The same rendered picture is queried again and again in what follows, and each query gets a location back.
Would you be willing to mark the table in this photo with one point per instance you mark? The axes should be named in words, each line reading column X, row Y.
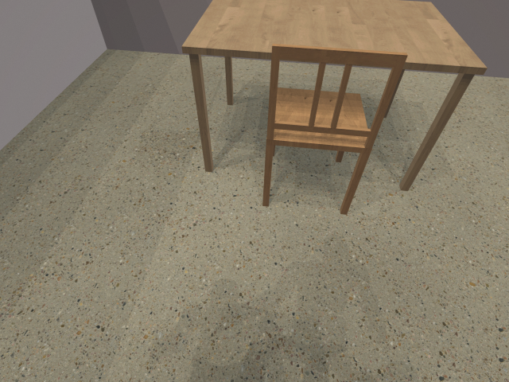
column 248, row 28

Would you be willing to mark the chair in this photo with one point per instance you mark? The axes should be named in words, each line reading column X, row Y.
column 323, row 120

